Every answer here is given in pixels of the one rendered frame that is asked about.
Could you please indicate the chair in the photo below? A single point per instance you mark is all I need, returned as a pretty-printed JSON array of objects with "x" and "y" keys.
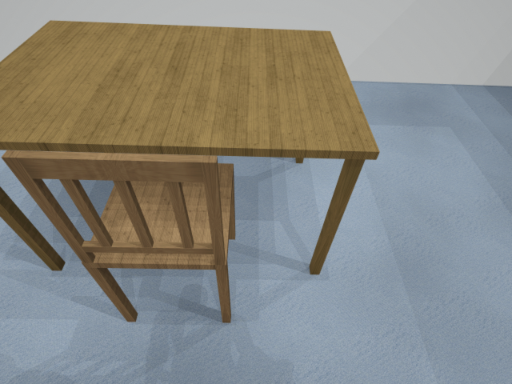
[{"x": 165, "y": 211}]

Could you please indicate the table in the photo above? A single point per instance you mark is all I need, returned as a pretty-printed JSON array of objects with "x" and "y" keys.
[{"x": 105, "y": 87}]

